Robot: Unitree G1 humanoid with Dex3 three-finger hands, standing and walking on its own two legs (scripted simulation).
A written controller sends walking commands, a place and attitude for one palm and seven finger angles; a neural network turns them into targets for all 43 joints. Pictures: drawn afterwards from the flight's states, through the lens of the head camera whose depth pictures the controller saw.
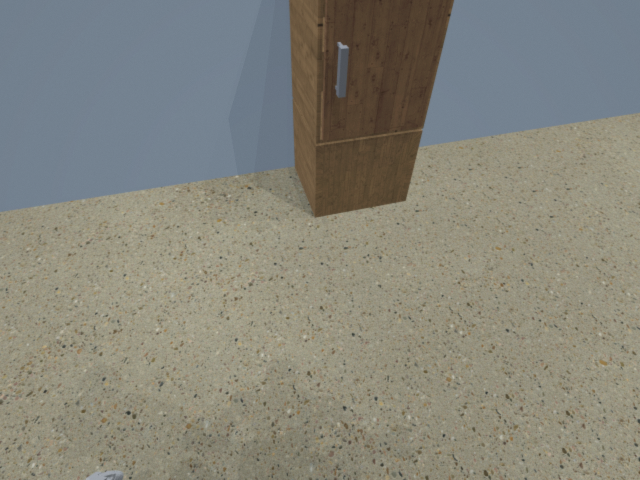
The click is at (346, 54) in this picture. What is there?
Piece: cupboard door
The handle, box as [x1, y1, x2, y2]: [335, 42, 348, 97]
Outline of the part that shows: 337,42 339,48 337,85 335,86 337,96 341,97 345,96 348,48 346,45 342,45 340,42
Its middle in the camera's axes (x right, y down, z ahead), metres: +0.06 -0.55 +1.27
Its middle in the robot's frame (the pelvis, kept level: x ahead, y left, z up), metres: +1.32 +0.01 -0.07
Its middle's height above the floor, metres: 0.70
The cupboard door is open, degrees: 0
